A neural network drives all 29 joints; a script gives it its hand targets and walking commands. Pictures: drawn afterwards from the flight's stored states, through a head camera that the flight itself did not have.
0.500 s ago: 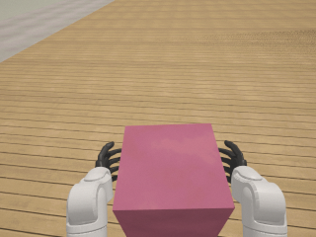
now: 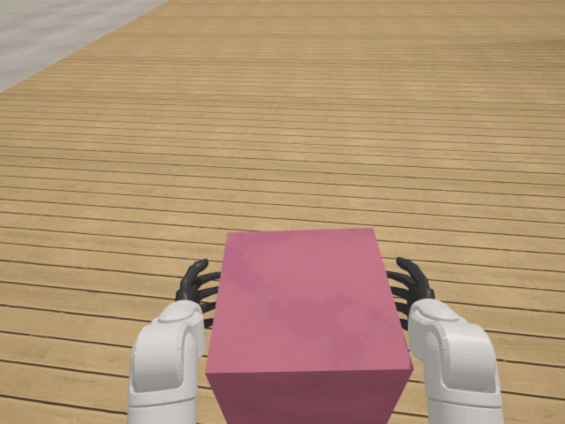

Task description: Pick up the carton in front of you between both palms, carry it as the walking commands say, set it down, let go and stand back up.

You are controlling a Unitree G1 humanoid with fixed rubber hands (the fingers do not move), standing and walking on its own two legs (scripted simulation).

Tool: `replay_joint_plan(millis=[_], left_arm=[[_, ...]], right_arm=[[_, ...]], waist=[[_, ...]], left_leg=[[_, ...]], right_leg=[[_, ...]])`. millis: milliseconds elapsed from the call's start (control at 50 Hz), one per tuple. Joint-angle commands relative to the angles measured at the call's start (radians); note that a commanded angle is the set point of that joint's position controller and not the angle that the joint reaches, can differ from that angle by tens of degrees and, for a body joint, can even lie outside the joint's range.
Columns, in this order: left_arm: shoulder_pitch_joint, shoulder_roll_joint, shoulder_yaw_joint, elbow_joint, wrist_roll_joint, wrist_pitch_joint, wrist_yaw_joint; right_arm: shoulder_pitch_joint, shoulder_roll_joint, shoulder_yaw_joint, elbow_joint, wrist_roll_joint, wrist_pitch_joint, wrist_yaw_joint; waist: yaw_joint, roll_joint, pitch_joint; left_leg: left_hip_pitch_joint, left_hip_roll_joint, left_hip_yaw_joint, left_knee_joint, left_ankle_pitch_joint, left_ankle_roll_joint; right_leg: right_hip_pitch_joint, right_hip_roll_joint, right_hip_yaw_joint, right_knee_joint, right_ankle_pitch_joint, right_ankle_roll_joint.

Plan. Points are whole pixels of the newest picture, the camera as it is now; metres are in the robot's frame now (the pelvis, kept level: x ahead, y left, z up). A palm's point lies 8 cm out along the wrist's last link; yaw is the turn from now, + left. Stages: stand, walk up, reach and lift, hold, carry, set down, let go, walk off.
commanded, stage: carry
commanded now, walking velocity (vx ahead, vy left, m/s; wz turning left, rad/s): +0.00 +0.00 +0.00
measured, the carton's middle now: (303, 338) +0.26 +0.00 +0.00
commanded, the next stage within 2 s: hold in 0.94 s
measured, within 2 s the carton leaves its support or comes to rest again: neither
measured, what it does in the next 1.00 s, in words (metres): stands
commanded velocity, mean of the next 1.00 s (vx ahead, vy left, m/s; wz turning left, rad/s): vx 0.00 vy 0.00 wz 0.00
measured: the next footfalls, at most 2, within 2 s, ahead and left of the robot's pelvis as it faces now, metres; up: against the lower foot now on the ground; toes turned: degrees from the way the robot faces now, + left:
none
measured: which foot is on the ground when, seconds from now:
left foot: down 0.00-1.00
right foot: down 0.00-1.00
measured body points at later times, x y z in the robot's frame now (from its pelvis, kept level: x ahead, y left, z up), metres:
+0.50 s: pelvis -0.02 +0.00 +0.00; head -0.04 +0.00 +0.45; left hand +0.28 +0.15 +0.03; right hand +0.28 -0.15 +0.03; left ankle +0.00 +0.11 -0.73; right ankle -0.03 -0.10 -0.73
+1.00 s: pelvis -0.02 +0.00 +0.00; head -0.04 +0.00 +0.45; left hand +0.28 +0.15 +0.04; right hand +0.28 -0.16 +0.04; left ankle +0.00 +0.12 -0.73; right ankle -0.04 -0.10 -0.74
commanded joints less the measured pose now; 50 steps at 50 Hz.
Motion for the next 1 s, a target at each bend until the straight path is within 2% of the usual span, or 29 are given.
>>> replay_joint_plan(millis=[0, 180, 380, 480, 540, 620, 700, 920, 940, 960, 980], left_arm=[[-0.454, -0.817, -0.629, -0.029, -0.294, -0.062, -0.192], [-0.473, -0.821, -0.538, 0.145, -0.210, -0.215, -0.226], [-0.562, -0.842, -0.410, 0.390, -0.112, -0.440, -0.265], [-0.618, -0.889, -0.396, 0.463, -0.097, -0.532, -0.287], [-0.623, -0.917, -0.419, 0.459, -0.107, -0.542, -0.292], [-0.596, -0.937, -0.474, 0.403, -0.138, -0.506, -0.290], [-0.556, -0.910, -0.456, 0.400, -0.127, -0.469, -0.284], [-0.585, -0.915, -0.454, 0.394, -0.134, -0.469, -0.285], [-0.486, -0.943, -0.430, 0.367, -0.125, -0.459, -0.291], [-0.475, -0.903, -0.418, 0.346, -0.121, -0.470, -0.282], [-0.514, -0.909, -0.429, 0.322, -0.112, -0.471, -0.289]], right_arm=[[-0.461, 0.806, 0.625, -0.027, 0.290, -0.065, 0.196], [-0.484, 0.810, 0.540, 0.138, 0.209, -0.220, 0.229], [-0.579, 0.827, 0.405, 0.384, 0.110, -0.445, 0.273], [-0.631, 0.871, 0.391, 0.461, 0.090, -0.536, 0.293], [-0.633, 0.899, 0.414, 0.456, 0.099, -0.547, 0.298], [-0.604, 0.922, 0.469, 0.397, 0.132, -0.510, 0.294], [-0.570, 0.895, 0.452, 0.390, 0.125, -0.473, 0.289], [-0.599, 0.904, 0.454, 0.388, 0.130, -0.473, 0.290], [-0.501, 0.932, 0.433, 0.389, 0.121, -0.469, 0.296], [-0.502, 0.883, 0.421, 0.366, 0.101, -0.483, 0.289], [-0.502, 0.887, 0.408, 0.369, 0.082, -0.484, 0.290]], waist=[[0.001, -0.001, -0.127], [-0.001, -0.002, -0.145], [0.002, 0.002, -0.163], [0.002, 0.003, -0.187], [0.001, 0.005, -0.206], [0.000, 0.004, -0.221], [0.001, -0.001, -0.211], [0.001, 0.001, -0.190], [0.011, -0.029, -0.092], [0.014, -0.019, -0.152], [0.003, -0.010, -0.117]], left_leg=[[0.089, 0.095, -0.111, -0.075, 0.221, 0.006], [0.091, 0.095, -0.113, -0.089, 0.196, 0.007], [0.091, 0.094, -0.115, -0.092, 0.176, 0.007], [0.100, 0.095, -0.115, -0.086, 0.193, 0.009], [0.109, 0.096, -0.114, -0.077, 0.219, 0.009], [0.114, 0.098, -0.112, -0.066, 0.252, 0.007], [0.109, 0.099, -0.111, -0.063, 0.265, 0.007], [0.102, 0.098, -0.113, -0.072, 0.233, 0.005], [0.294, -0.171, -0.266, -0.111, 0.459, 0.034], [0.324, -0.155, -0.284, -0.131, 0.438, 0.038], [0.278, -0.158, -0.285, -0.137, 0.464, 0.017]], right_leg=[[0.003, -0.119, 0.111, -0.095, 0.298, -0.009], [0.000, -0.118, 0.110, -0.109, 0.247, -0.011], [-0.001, -0.115, 0.111, -0.112, 0.214, -0.015], [0.009, -0.114, 0.110, -0.102, 0.230, -0.017], [0.018, -0.115, 0.109, -0.091, 0.254, -0.015], [0.029, -0.116, 0.108, -0.077, 0.291, -0.011], [0.027, -0.117, 0.105, -0.073, 0.308, -0.008], [0.016, -0.118, 0.110, -0.086, 0.277, -0.012], [0.120, 0.109, 0.262, -0.137, 0.574, -0.006], [0.181, 0.094, 0.277, -0.136, 0.585, -0.009], [0.218, 0.104, 0.270, -0.130, 0.575, -0.003]])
